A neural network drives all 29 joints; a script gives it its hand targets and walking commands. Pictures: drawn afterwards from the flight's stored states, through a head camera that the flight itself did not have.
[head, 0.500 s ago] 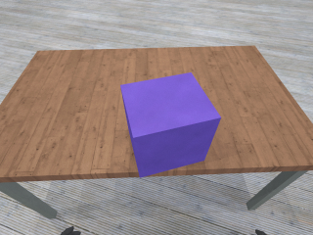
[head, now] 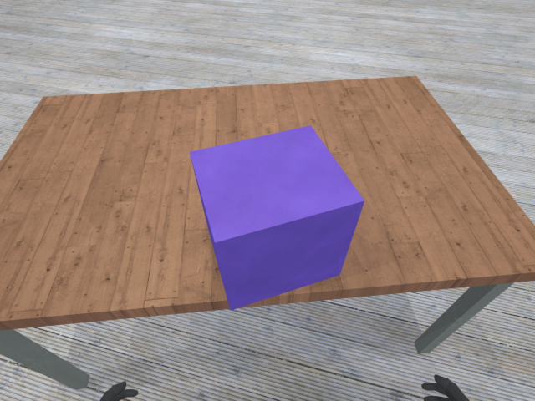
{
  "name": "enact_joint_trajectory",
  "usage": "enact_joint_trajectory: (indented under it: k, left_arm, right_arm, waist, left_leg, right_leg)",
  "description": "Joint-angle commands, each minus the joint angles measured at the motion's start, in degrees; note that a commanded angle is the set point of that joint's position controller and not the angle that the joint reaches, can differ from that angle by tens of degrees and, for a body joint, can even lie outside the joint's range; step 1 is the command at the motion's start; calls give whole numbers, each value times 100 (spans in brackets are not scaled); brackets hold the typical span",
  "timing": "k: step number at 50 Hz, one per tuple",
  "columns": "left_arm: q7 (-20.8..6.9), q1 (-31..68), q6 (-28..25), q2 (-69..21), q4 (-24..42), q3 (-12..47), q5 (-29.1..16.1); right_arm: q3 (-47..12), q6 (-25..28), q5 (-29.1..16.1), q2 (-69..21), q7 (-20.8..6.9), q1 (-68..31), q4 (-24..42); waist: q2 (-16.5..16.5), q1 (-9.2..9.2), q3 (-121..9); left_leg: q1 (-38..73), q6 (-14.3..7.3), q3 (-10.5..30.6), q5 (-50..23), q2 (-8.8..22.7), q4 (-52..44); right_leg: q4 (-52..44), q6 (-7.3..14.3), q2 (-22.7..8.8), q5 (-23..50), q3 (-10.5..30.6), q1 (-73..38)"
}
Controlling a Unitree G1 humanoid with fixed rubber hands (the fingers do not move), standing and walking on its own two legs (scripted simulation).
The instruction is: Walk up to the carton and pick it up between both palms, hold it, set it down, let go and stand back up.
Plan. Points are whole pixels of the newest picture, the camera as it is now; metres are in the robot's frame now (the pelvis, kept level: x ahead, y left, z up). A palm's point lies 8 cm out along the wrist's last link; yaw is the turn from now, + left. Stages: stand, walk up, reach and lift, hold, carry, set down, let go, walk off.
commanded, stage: stand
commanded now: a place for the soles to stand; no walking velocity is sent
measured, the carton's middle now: (270, 218) +0.42 +0.01 +0.00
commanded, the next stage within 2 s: reach and lift in 0.04 s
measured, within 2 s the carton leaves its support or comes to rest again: neither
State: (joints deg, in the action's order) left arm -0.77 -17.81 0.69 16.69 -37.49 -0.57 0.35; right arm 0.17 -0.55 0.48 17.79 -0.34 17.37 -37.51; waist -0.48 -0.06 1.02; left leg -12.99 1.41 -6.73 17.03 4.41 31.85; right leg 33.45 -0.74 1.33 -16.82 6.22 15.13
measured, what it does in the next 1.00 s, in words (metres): stands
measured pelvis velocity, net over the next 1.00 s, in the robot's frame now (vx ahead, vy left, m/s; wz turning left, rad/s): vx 0.03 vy -0.01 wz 0.07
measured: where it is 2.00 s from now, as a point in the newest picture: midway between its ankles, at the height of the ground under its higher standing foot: outside the picture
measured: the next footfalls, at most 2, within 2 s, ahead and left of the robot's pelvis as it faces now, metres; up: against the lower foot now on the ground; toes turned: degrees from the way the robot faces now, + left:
none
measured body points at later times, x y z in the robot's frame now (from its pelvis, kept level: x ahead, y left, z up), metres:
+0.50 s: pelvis +0.00 -0.01 +0.01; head -0.01 -0.01 +0.46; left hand +0.17 +0.23 -0.07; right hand +0.18 -0.27 -0.06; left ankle +0.00 +0.13 -0.73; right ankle +0.01 -0.13 -0.73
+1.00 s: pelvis +0.03 -0.01 +0.02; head +0.02 +0.00 +0.47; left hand +0.19 +0.20 -0.04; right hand +0.22 -0.26 -0.04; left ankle +0.00 +0.13 -0.73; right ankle +0.01 -0.13 -0.73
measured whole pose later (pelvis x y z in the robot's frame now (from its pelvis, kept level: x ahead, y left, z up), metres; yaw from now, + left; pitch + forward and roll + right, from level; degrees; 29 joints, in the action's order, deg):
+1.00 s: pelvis +0.03 -0.01 +0.02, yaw +4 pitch -4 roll +0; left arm 8.4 -18.8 -4.4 3.6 -21.0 1.7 3.9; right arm -1.0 21.3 -11.4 19.7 -9.7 12.4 -43.7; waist -0.8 1.7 1.0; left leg -1.8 2.9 -2.8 12.2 4.2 17.8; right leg 17.1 0.6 0.7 -12.4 1.0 1.1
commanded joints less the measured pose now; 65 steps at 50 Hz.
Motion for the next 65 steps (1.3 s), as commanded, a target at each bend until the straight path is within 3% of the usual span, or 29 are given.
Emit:
enact_joint_trajectory:
  k: [1,2,3,4,5,7,10,11,12,16,20,31,40,46,56,65]
  left_arm:
    - [33,41,-106,720,446,-244,-15]
    - [29,4,-108,697,439,-241,-17]
    - [209,2544,754,653,509,-345,-62]
    - [353,2160,1129,492,612,-207,28]
    - [307,2135,1320,419,754,-144,70]
    - [167,1915,1543,386,1169,-183,89]
    - [155,1283,1627,288,1603,-336,218]
    - [193,1117,1569,254,1647,-410,303]
    - [296,1077,1450,198,1798,-340,211]
    - [408,1225,1317,13,1344,-289,191]
    - [451,1467,1198,-95,1514,-279,198]
    - [687,853,203,-464,1910,-63,75]
    - [837,323,-357,-854,2122,92,224]
    - [932,137,-657,-1115,2266,167,358]
    - [1080,-71,-1123,-1423,2489,254,452]
    - [1338,421,-1419,-1648,2551,445,323]
  right_arm:
    - [232,80,10,754,44,4,460]
    - [246,79,15,743,43,-31,458]
    - [817,975,618,231,-179,-2485,-553]
    - [890,1222,623,468,-356,-1885,-650]
    - [956,1325,536,398,-362,-1672,-773]
    - [1052,1425,476,532,-289,-1295,-666]
    - [973,1466,245,588,-238,-927,-594]
    - [883,1464,98,613,-294,-922,-607]
    - [926,1521,79,820,-371,-981,-318]
    - [697,1288,119,629,-488,-1062,-244]
    - [590,1105,44,489,-537,-1082,66]
    - [559,1564,-270,595,-677,-855,322]
    - [359,2079,-790,843,-808,-734,101]
    - [130,2337,-1200,945,-917,-715,-112]
    - [-110,2698,-1648,1022,-996,-710,-104]
    - [-130,2819,-1853,1030,-1080,-1261,133]
  waist:
    - [-134,-8,-1]
    - [9,2,-31]
    - [198,194,254]
    - [107,79,639]
    - [-105,-126,443]
    - [-185,-177,-202]
    - [-167,-144,-866]
    - [-75,-48,-986]
    - [-85,1,-782]
    - [-118,-61,114]
    - [-108,-36,358]
    - [-196,43,-180]
    - [-163,159,-336]
    - [-131,177,-258]
    - [-283,202,-187]
    - [-371,279,-220]
  left_leg:
    - [211,-378,483,-360,383,-538]
    - [260,-379,453,-436,390,-531]
    - [-584,-52,74,573,-186,-186]
    - [-305,-70,134,818,-152,-240]
    - [74,-38,188,537,-136,-56]
    - [783,-14,187,202,-149,40]
    - [1663,28,232,-1001,-306,-119]
    - [1768,70,269,-1389,-349,-202]
    - [1630,-7,275,-1282,-397,-505]
    - [1346,-10,237,-560,-513,-1002]
    - [1451,-37,206,-390,-500,-1179]
    - [1592,-3,243,-1120,-408,-1352]
    - [1804,99,336,-2092,-401,-1312]
    - [1798,125,373,-2317,-417,-1314]
    - [1506,102,321,-2157,-502,-1348]
    - [1207,32,253,-1328,-489,-1379]
  right_leg:
    - [-496,280,-343,1051,415,379]
    - [-501,291,-367,1141,443,349]
    - [-167,439,-84,-610,-851,1030]
    - [-214,404,-112,-659,-963,1082]
    - [-207,351,-185,-231,-1014,1170]
    - [-409,300,-182,265,-957,1015]
    - [-677,192,-2,1415,-1050,504]
    - [-710,176,75,1688,-1068,243]
    - [-958,226,94,1498,-995,53]
    - [-1408,233,27,749,-816,42]
    - [-1651,240,-68,321,-711,131]
    - [-1762,228,-4,1206,-631,-314]
    - [-1861,345,142,1899,-674,-623]
    - [-1897,409,161,2063,-650,-723]
    - [-1812,372,162,2107,-589,-816]
    - [-1721,356,146,1168,-600,-400]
